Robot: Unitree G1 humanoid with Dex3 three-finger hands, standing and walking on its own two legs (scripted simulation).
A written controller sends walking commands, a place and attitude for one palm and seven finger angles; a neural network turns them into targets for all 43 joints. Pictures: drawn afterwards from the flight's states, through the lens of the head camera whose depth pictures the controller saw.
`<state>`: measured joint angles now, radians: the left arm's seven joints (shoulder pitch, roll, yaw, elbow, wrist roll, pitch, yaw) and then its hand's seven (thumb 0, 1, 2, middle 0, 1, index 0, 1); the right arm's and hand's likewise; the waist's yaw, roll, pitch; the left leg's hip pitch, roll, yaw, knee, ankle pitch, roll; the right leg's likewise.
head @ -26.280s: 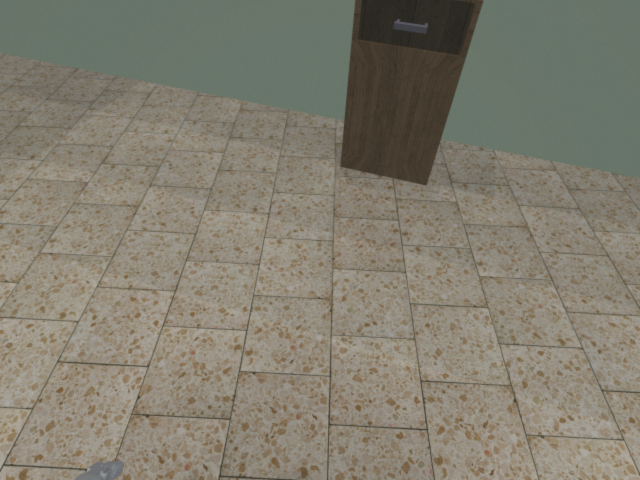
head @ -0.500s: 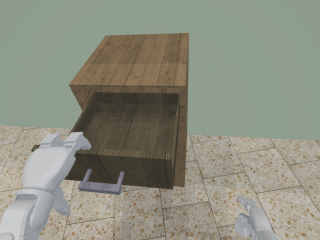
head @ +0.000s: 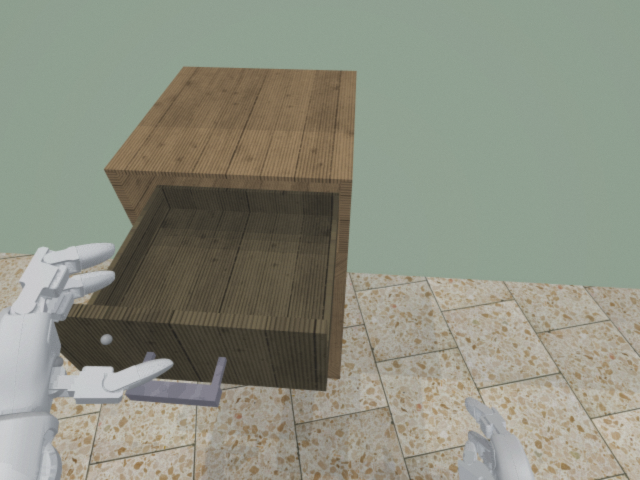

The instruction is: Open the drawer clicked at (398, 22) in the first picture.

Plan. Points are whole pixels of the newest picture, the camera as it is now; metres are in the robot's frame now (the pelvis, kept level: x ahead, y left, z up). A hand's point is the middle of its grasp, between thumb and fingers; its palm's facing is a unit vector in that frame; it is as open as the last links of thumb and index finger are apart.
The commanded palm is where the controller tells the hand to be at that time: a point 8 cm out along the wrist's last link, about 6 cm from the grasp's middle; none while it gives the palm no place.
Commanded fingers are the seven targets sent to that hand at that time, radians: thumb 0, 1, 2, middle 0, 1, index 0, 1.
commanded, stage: draw the hand back to the body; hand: left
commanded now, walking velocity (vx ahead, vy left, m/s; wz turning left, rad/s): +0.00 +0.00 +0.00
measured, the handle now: (179, 377) +0.25 +0.23 -0.04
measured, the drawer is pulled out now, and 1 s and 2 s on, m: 0.30 0.30 0.30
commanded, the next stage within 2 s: step back with the hand held close in 0.62 s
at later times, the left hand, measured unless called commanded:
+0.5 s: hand (83, 359) +0.17 +0.24 +0.16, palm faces +0.41 -0.81 -0.41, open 8.1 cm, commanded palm +0.13 +0.28 +0.17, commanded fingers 0.00 0.90 0.90 -0.20 -0.30 -0.20 -0.30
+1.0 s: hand (87, 362) +0.17 +0.24 +0.15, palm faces +0.31 -0.82 -0.49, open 7.4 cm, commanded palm +0.11 +0.29 +0.17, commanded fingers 0.00 0.90 0.90 -0.20 -0.30 -0.20 -0.30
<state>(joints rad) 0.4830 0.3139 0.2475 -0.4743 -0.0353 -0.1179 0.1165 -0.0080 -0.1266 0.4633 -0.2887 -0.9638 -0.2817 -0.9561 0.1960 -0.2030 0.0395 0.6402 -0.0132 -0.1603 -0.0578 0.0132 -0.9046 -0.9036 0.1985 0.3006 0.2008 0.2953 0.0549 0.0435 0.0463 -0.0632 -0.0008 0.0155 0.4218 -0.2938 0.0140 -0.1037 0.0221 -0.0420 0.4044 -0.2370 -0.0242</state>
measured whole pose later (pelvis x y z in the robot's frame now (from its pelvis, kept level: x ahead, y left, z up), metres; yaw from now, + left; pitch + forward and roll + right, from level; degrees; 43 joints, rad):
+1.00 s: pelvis -0.02 +0.01 +0.00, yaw +0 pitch +1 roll -1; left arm 0.62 0.36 0.34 -0.53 -0.03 -0.20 0.11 0.01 0.89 0.90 -0.21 -0.31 -0.21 -0.30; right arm 0.18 -0.24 -0.02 0.58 0.02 -0.08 -0.06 0.01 -0.91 -0.90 0.20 0.30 0.20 0.30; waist -0.01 0.03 0.02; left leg -0.22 -0.01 0.02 0.48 -0.27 0.02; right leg -0.26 0.01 -0.04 0.45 -0.21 -0.02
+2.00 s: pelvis -0.21 -0.01 -0.02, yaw +2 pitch +2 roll +0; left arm 0.64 0.41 0.37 -0.64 -0.03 -0.23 0.14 0.01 0.89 0.90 -0.22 -0.31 -0.21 -0.30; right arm 0.19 -0.22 -0.02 0.58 0.00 -0.09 -0.06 0.01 -0.91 -0.90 0.20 0.30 0.20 0.30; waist -0.04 -0.04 0.03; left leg -0.33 0.02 0.00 0.53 -0.24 0.01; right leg -0.44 -0.01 -0.05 0.56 -0.17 -0.01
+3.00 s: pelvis -0.30 -0.03 -0.02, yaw +3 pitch -1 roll +1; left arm 0.26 0.26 0.09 0.45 0.04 0.04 0.03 0.00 0.90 0.90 -0.20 -0.30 -0.20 -0.29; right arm 0.19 -0.22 0.01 0.82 -0.02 -0.03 0.01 0.01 -0.91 -0.90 0.20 0.30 0.20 0.30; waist -0.02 0.01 -0.02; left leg -0.28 -0.03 0.03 0.59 -0.28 0.03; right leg -0.30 -0.01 0.01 0.63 -0.31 0.00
